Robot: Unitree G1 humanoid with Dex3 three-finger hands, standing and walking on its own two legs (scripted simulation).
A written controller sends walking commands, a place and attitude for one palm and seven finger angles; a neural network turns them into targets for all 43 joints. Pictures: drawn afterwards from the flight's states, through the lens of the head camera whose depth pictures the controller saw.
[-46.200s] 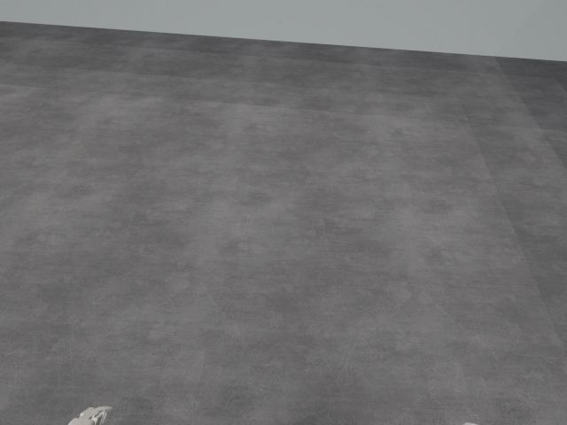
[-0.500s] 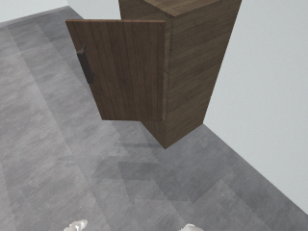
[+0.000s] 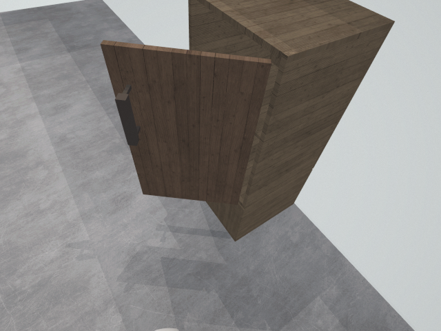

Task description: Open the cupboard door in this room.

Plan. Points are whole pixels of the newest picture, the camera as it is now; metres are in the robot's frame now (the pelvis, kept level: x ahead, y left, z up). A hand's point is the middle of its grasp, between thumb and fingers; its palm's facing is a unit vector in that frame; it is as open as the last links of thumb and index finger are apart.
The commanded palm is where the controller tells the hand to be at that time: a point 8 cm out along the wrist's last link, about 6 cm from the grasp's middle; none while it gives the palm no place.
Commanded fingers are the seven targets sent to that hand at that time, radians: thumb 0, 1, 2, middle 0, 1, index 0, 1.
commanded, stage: come to a stop and stand still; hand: left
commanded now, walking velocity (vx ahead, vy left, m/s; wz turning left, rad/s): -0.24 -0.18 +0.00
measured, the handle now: (130, 115) +0.58 +0.29 +0.00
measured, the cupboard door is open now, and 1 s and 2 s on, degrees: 51 51 51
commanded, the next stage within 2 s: look again from close up in 0.76 s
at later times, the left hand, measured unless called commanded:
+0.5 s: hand out of the picture +0.02 +0.13 -0.17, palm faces +0.02 -0.98 -0.20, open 7.3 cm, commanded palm none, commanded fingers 0.00 0.90 0.90 -0.20 -0.30 -0.20 -0.30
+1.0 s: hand out of the picture -0.04 +0.11 -0.17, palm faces +0.01 -0.98 -0.18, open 7.3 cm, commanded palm none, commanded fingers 0.00 0.90 0.90 -0.20 -0.30 -0.20 -0.30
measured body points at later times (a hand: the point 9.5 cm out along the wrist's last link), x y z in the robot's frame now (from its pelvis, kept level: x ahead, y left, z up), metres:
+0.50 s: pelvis -0.03 -0.05 +0.00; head -0.01 -0.05 +0.45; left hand +0.02 +0.18 -0.15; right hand -0.01 -0.30 -0.15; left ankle -0.04 +0.07 -0.73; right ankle -0.05 -0.16 -0.73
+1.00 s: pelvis -0.03 -0.05 +0.01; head -0.01 -0.06 +0.45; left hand -0.04 +0.16 -0.15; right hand -0.02 -0.28 -0.16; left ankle -0.03 +0.07 -0.73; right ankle -0.05 -0.16 -0.73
